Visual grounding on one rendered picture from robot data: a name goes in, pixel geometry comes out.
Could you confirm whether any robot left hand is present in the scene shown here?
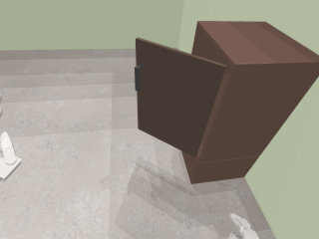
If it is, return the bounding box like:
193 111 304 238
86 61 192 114
0 93 22 181

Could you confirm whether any robot right hand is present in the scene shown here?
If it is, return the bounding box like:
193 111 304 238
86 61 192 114
228 213 259 239

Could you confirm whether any cupboard door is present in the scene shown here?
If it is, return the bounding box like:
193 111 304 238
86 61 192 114
136 37 227 157

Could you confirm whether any handle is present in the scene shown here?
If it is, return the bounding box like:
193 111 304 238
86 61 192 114
135 63 145 92

